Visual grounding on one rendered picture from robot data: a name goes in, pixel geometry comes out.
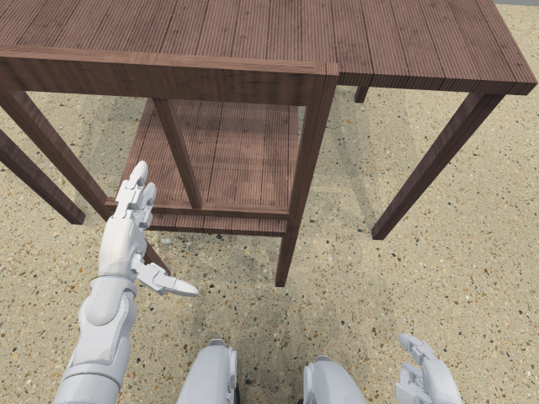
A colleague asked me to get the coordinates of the chair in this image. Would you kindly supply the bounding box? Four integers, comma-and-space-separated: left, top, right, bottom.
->
0, 45, 339, 287

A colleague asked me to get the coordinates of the right robot thigh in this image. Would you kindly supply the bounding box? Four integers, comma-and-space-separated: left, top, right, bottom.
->
303, 360, 367, 404

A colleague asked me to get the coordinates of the robot right hand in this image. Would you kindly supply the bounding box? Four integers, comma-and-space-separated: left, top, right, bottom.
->
395, 332, 463, 404

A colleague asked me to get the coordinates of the robot left hand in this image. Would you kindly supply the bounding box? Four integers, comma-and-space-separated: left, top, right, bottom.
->
99, 161, 199, 297

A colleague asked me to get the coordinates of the left robot thigh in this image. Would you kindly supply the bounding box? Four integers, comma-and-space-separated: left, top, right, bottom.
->
176, 345, 237, 404

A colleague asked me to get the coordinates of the table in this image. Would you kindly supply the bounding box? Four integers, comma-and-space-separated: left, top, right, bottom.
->
0, 0, 538, 240

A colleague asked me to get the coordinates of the robot thigh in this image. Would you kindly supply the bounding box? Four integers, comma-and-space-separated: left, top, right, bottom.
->
303, 360, 367, 404
176, 345, 237, 404

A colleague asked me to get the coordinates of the robot left forearm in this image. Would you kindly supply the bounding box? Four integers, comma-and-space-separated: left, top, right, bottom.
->
52, 276, 137, 404

